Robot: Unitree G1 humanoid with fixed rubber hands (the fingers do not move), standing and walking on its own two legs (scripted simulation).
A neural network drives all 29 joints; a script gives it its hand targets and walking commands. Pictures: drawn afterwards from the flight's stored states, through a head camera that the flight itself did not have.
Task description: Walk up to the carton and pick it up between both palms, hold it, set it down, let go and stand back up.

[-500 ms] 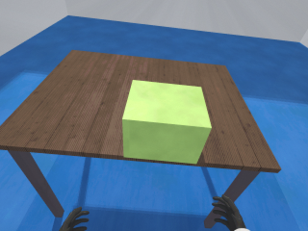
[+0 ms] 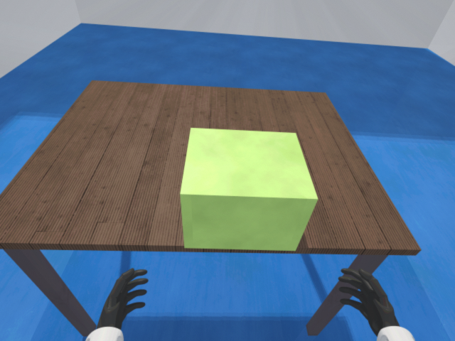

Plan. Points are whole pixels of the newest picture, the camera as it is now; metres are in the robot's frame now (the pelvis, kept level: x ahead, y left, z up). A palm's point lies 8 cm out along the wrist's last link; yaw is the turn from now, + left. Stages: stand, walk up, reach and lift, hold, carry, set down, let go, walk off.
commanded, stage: reach and lift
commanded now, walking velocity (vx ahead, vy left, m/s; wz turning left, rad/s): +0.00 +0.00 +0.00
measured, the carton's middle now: (242, 188) +0.46 -0.01 +0.03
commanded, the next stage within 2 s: none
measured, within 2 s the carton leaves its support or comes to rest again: neither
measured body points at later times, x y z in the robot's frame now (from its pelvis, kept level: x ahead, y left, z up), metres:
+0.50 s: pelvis +0.00 -0.01 +0.00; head -0.02 +0.00 +0.45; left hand +0.26 +0.20 +0.04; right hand +0.26 -0.25 +0.04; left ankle -0.02 +0.12 -0.75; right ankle -0.02 -0.11 -0.75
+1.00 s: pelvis -0.02 -0.01 +0.00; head -0.01 +0.00 +0.45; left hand +0.34 +0.21 +0.08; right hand +0.35 -0.25 +0.09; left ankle -0.02 +0.12 -0.75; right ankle -0.02 -0.11 -0.75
